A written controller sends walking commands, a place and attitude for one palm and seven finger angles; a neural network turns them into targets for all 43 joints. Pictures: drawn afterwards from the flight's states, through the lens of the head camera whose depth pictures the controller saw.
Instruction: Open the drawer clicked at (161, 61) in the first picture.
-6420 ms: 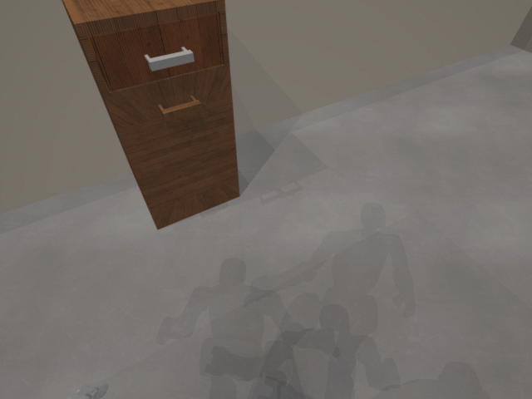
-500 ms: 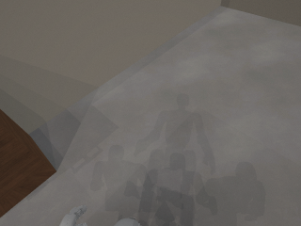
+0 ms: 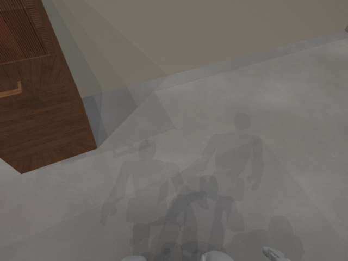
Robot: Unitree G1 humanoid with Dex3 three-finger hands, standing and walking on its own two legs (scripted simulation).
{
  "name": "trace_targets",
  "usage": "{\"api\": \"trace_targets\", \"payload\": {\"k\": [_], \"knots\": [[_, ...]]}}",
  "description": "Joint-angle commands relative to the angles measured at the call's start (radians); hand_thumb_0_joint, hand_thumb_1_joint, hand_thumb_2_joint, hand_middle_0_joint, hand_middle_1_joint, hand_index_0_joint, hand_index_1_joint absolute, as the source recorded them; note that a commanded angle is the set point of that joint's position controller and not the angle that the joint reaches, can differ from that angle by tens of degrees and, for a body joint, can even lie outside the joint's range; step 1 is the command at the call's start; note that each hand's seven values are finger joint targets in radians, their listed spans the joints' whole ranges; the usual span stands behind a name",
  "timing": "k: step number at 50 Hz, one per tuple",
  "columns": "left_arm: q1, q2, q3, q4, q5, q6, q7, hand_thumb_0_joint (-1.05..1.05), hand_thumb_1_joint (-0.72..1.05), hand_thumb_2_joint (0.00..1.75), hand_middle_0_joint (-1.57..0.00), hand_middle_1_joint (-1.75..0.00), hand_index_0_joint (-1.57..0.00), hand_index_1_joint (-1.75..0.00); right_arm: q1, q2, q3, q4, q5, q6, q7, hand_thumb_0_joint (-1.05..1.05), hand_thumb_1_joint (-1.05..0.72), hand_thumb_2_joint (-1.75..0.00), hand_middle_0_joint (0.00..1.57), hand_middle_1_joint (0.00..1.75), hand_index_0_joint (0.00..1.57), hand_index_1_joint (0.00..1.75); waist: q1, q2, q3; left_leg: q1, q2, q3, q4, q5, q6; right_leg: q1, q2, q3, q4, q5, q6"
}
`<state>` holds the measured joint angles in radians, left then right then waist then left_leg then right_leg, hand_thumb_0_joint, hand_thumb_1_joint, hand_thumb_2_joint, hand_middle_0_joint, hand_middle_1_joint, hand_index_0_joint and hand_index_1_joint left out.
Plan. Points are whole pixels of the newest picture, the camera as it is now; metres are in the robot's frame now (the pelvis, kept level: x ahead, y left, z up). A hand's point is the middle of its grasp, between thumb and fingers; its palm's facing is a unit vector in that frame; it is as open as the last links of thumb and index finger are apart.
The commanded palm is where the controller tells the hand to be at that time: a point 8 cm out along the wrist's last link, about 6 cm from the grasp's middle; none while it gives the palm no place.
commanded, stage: turn to face it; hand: left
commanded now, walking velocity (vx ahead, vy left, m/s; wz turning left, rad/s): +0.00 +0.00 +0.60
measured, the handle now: out of the picture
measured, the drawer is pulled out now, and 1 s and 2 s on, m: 0.00 0.00 0.00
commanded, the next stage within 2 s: take the last steps up to it in 0.64 s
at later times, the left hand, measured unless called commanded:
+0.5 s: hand out of the picture +0.10 +0.17 -0.13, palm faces +0.22 -0.93 -0.30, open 7.4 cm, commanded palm none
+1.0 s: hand out of the picture -0.13 +0.16 -0.18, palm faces +0.51 -0.83 -0.23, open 7.4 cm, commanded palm none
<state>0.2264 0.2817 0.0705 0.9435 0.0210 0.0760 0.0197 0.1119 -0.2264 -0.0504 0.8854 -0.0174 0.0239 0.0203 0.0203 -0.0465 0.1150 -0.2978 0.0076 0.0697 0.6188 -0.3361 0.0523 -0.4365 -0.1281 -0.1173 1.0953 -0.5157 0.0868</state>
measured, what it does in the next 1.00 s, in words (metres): steps on the spot, turning left: right foot, then left foot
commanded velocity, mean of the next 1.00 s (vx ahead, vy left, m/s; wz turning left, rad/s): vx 0.08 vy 0.03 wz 0.37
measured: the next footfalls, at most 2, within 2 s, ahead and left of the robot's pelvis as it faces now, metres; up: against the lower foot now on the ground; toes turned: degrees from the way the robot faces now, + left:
right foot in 0.42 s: +0.06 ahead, -0.15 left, +0.00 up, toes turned +12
left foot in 0.92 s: -0.03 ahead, +0.07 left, +0.00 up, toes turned +31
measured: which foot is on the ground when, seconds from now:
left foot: down 0.00-0.42, up 0.44-0.90, down 0.92-1.00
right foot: up 0.00-0.40, down 0.42-0.92, up 0.94-1.00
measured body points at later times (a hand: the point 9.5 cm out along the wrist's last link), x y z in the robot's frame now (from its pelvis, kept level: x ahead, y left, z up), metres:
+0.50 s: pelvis +0.01 -0.05 +0.01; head +0.05 -0.08 +0.45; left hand +0.09 +0.22 -0.10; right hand +0.11 -0.30 -0.16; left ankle -0.03 +0.07 -0.68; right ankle +0.02 -0.16 -0.73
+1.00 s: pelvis +0.00 +0.00 +0.00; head +0.00 +0.02 +0.45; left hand -0.16 +0.21 -0.16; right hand +0.22 -0.17 -0.12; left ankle -0.07 +0.05 -0.73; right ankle +0.01 -0.15 -0.68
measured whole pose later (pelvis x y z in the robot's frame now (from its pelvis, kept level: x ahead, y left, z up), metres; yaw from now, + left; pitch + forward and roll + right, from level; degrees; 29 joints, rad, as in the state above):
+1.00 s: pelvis +0.00 +0.00 +0.00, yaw +27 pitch -1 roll -1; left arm 0.35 0.25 0.06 1.06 0.03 0.05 0.01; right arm 0.14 -0.21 -0.03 0.95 -0.02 0.00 0.02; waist 0.06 -0.05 0.04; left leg -0.18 -0.01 0.09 0.56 -0.37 0.06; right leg -0.33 -0.11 -0.13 0.94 -0.52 0.03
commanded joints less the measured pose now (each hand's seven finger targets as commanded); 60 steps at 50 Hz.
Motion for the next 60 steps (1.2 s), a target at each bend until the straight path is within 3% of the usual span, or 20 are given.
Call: {"api": "trace_targets", "payload": {"k": [1,14,17,19,20,21,22,23,25,28,37,41,43,44,45,46,47,49,52,60], "knots": [[-0.029,0.070,0.023,-0.104,-0.004,-0.042,-0.013,0.00,0.90,0.90,-0.20,-0.30,-0.20,-0.30,0.042,-0.204,-0.048,-0.053,0.002,-0.017,-0.030,0.00,-0.90,-0.90,0.20,0.30,0.20,0.30,-0.034,0.171,-0.174,0.202,0.222,-0.247,-0.248,0.615,0.093,-0.126,0.000,0.093,0.084,0.122,0.019],[-0.157,0.045,0.009,-0.169,-0.014,-0.049,0.003,0.00,0.90,0.90,-0.20,-0.30,-0.20,-0.30,0.131,-0.206,-0.067,-0.026,-0.008,-0.006,-0.027,0.00,-0.90,-0.90,0.20,0.30,0.20,0.30,-0.068,0.195,-0.165,0.171,0.199,-0.445,-0.228,0.585,0.134,-0.002,0.078,0.119,-0.262,0.070,0.015],[-0.102,0.040,0.007,-0.163,-0.022,-0.056,0.006,0.00,0.90,0.90,-0.20,-0.30,-0.20,-0.30,0.105,-0.206,-0.069,-0.035,-0.008,-0.002,-0.027,0.00,-0.90,-0.90,0.20,0.30,0.20,0.30,-0.042,0.220,-0.196,0.124,0.173,-0.467,-0.187,0.618,0.116,0.122,0.110,0.111,-0.426,0.115,-0.002],[-0.038,0.061,0.010,-0.147,-0.021,-0.072,0.011,0.00,0.90,0.90,-0.20,-0.30,-0.20,-0.30,0.088,-0.188,-0.069,-0.038,0.002,-0.002,-0.024,0.00,-0.90,-0.90,0.20,0.30,0.20,0.30,-0.006,0.167,-0.226,0.043,0.119,-0.441,-0.111,0.541,0.056,0.302,0.098,0.107,-0.674,0.300,-0.010],[0.002,0.110,0.021,-0.139,-0.014,-0.083,0.016,0.00,0.90,0.90,-0.20,-0.30,-0.20,-0.30,0.104,-0.147,-0.063,-0.042,0.010,-0.005,-0.019,0.00,-0.90,-0.90,0.20,0.30,0.20,0.30,0.008,0.048,-0.253,-0.098,0.061,-0.378,-0.019,0.327,-0.005,0.471,-0.024,0.204,-0.766,0.384,-0.038],[0.023,0.197,0.037,-0.134,0.001,-0.089,0.024,0.00,0.90,0.90,-0.20,-0.30,-0.20,-0.30,0.107,-0.083,-0.051,-0.067,0.013,-0.007,-0.016,0.00,-0.90,-0.90,0.20,0.30,0.20,0.30,0.017,-0.240,-0.248,-0.292,-0.086,-0.172,0.189,-0.133,-0.087,0.561,-0.293,0.453,-0.782,0.571,-0.148],[0.027,0.203,0.030,-0.142,-0.002,-0.083,0.024,0.00,0.90,0.90,-0.20,-0.30,-0.20,-0.30,0.097,-0.122,-0.063,-0.070,0.004,0.002,-0.022,0.00,-0.90,-0.90,0.20,0.30,0.20,0.30,0.019,-0.193,-0.230,-0.275,-0.071,-0.162,0.388,-0.284,-0.091,0.421,-0.389,0.469,-0.773,0.664,-0.240],[-0.026,0.149,0.023,-0.147,-0.005,-0.085,0.026,0.00,0.90,0.90,-0.20,-0.30,-0.20,-0.30,0.098,-0.124,-0.065,-0.050,-0.003,0.016,-0.019,0.00,-0.90,-0.90,0.20,0.30,0.20,0.30,-0.009,-0.112,-0.173,-0.270,-0.040,-0.191,0.507,-0.220,-0.090,0.345,-0.324,0.378,-0.781,0.632,-0.249],[-0.109,0.099,0.008,-0.156,-0.008,-0.082,0.023,0.00,0.90,0.90,-0.20,-0.30,-0.20,-0.30,0.118,-0.112,-0.064,-0.009,-0.005,0.033,-0.008,0.00,-0.90,-0.90,0.20,0.30,0.20,0.30,-0.051,-0.092,-0.095,-0.269,-0.009,-0.155,0.607,-0.109,-0.103,0.272,-0.215,0.251,-0.771,0.581,-0.204],[-0.066,0.071,-0.002,-0.137,-0.006,-0.090,0.015,0.00,0.90,0.90,-0.20,-0.30,-0.20,-0.30,0.126,-0.098,-0.058,0.007,-0.004,0.040,0.000,0.00,-0.90,-0.90,0.20,0.30,0.20,0.30,-0.045,-0.148,-0.066,-0.269,-0.001,-0.121,0.620,-0.017,-0.119,0.262,-0.154,0.141,-0.772,0.608,-0.170],[0.103,0.120,0.012,-0.044,0.010,-0.088,0.016,0.00,0.90,0.90,-0.20,-0.30,-0.20,-0.30,-0.019,-0.062,-0.021,-0.002,0.008,0.028,-0.008,0.00,-0.90,-0.90,0.20,0.30,0.20,0.30,0.026,-0.149,-0.121,-0.162,0.006,-0.039,0.250,-0.121,-0.119,0.401,-0.194,0.117,-0.698,0.870,-0.222],[0.132,0.144,0.026,-0.007,0.011,-0.095,0.009,0.00,0.90,0.90,-0.20,-0.30,-0.20,-0.30,-0.028,-0.067,-0.007,-0.005,0.009,0.009,-0.001,0.00,-0.90,-0.90,0.20,0.30,0.20,0.30,0.040,-0.162,-0.164,-0.081,0.003,-0.001,0.084,-0.119,-0.095,0.432,-0.237,0.155,-0.711,0.689,-0.216],[0.106,0.149,0.031,0.006,0.008,-0.096,0.003,0.00,0.90,0.90,-0.20,-0.30,-0.20,-0.30,0.018,-0.075,-0.006,0.007,0.004,-0.004,0.000,0.00,-0.90,-0.90,0.20,0.30,0.20,0.30,0.009,-0.140,-0.158,0.042,0.005,0.026,-0.059,-0.054,-0.080,0.342,-0.237,0.129,-0.695,0.490,-0.190],[0.076,0.139,0.030,0.009,0.003,-0.093,-0.001,0.00,0.90,0.90,-0.20,-0.30,-0.20,-0.30,0.073,-0.090,-0.009,0.025,0.003,-0.014,0.000,0.00,-0.90,-0.90,0.20,0.30,0.20,0.30,-0.031,-0.085,-0.153,0.178,0.004,0.029,-0.190,0.017,-0.066,0.240,-0.208,0.082,-0.633,0.378,-0.153],[0.064,0.097,0.024,-0.005,-0.005,-0.086,-0.006,0.00,0.90,0.90,-0.20,-0.30,-0.20,-0.30,0.161,-0.159,-0.024,0.049,-0.002,-0.027,-0.006,0.00,-0.90,-0.90,0.20,0.30,0.20,0.30,-0.076,0.105,-0.184,0.353,0.112,-0.131,-0.291,0.014,-0.011,0.071,-0.112,-0.007,-0.431,0.236,-0.099],[0.037,0.024,0.004,-0.043,-0.008,-0.084,-0.016,0.00,0.90,0.90,-0.20,-0.30,-0.20,-0.30,0.246,-0.259,-0.049,0.068,-0.011,-0.027,-0.012,0.00,-0.90,-0.90,0.20,0.30,0.20,0.30,-0.109,0.411,-0.169,0.470,0.350,-0.455,-0.349,0.124,0.098,-0.199,0.037,-0.087,-0.161,-0.103,-0.037],[-0.031,0.029,-0.007,-0.061,0.004,-0.079,-0.011,0.00,0.90,0.90,-0.20,-0.30,-0.20,-0.30,0.282,-0.263,-0.047,0.091,-0.006,-0.018,-0.020,0.00,-0.90,-0.90,0.20,0.30,0.20,0.30,-0.126,0.324,-0.118,0.406,0.395,-0.452,-0.376,0.123,0.165,-0.256,0.030,0.011,-0.043,-0.146,-0.052],[-0.046,0.038,-0.001,-0.030,0.008,-0.075,-0.018,0.00,0.90,0.90,-0.20,-0.30,-0.20,-0.30,0.207,-0.172,-0.018,0.076,-0.002,-0.029,-0.036,0.00,-0.90,-0.90,0.20,0.30,0.20,0.30,-0.084,0.263,-0.044,0.287,0.318,-0.391,-0.407,0.058,0.141,-0.247,-0.009,0.064,0.042,-0.001,-0.057],[0.024,0.014,-0.008,0.029,0.009,-0.079,-0.032,0.00,0.90,0.90,-0.20,-0.30,-0.20,-0.30,0.170,-0.118,0.003,0.069,0.002,-0.054,-0.039,0.00,-0.90,-0.90,0.20,0.30,0.20,0.30,-0.031,0.158,0.014,0.218,0.222,-0.248,-0.423,0.247,0.103,-0.195,-0.009,0.061,0.075,0.178,-0.046],[-0.037,-0.003,-0.016,0.019,0.005,-0.077,-0.024,0.00,0.90,0.90,-0.20,-0.30,-0.20,-0.30,0.326,-0.074,0.003,0.148,0.009,-0.086,-0.048,0.00,-0.90,-0.90,0.20,0.30,0.20,0.30,-0.031,0.125,0.016,0.338,0.219,-0.189,-0.423,0.546,0.128,-0.280,-0.004,0.053,-0.003,0.270,-0.020]]}}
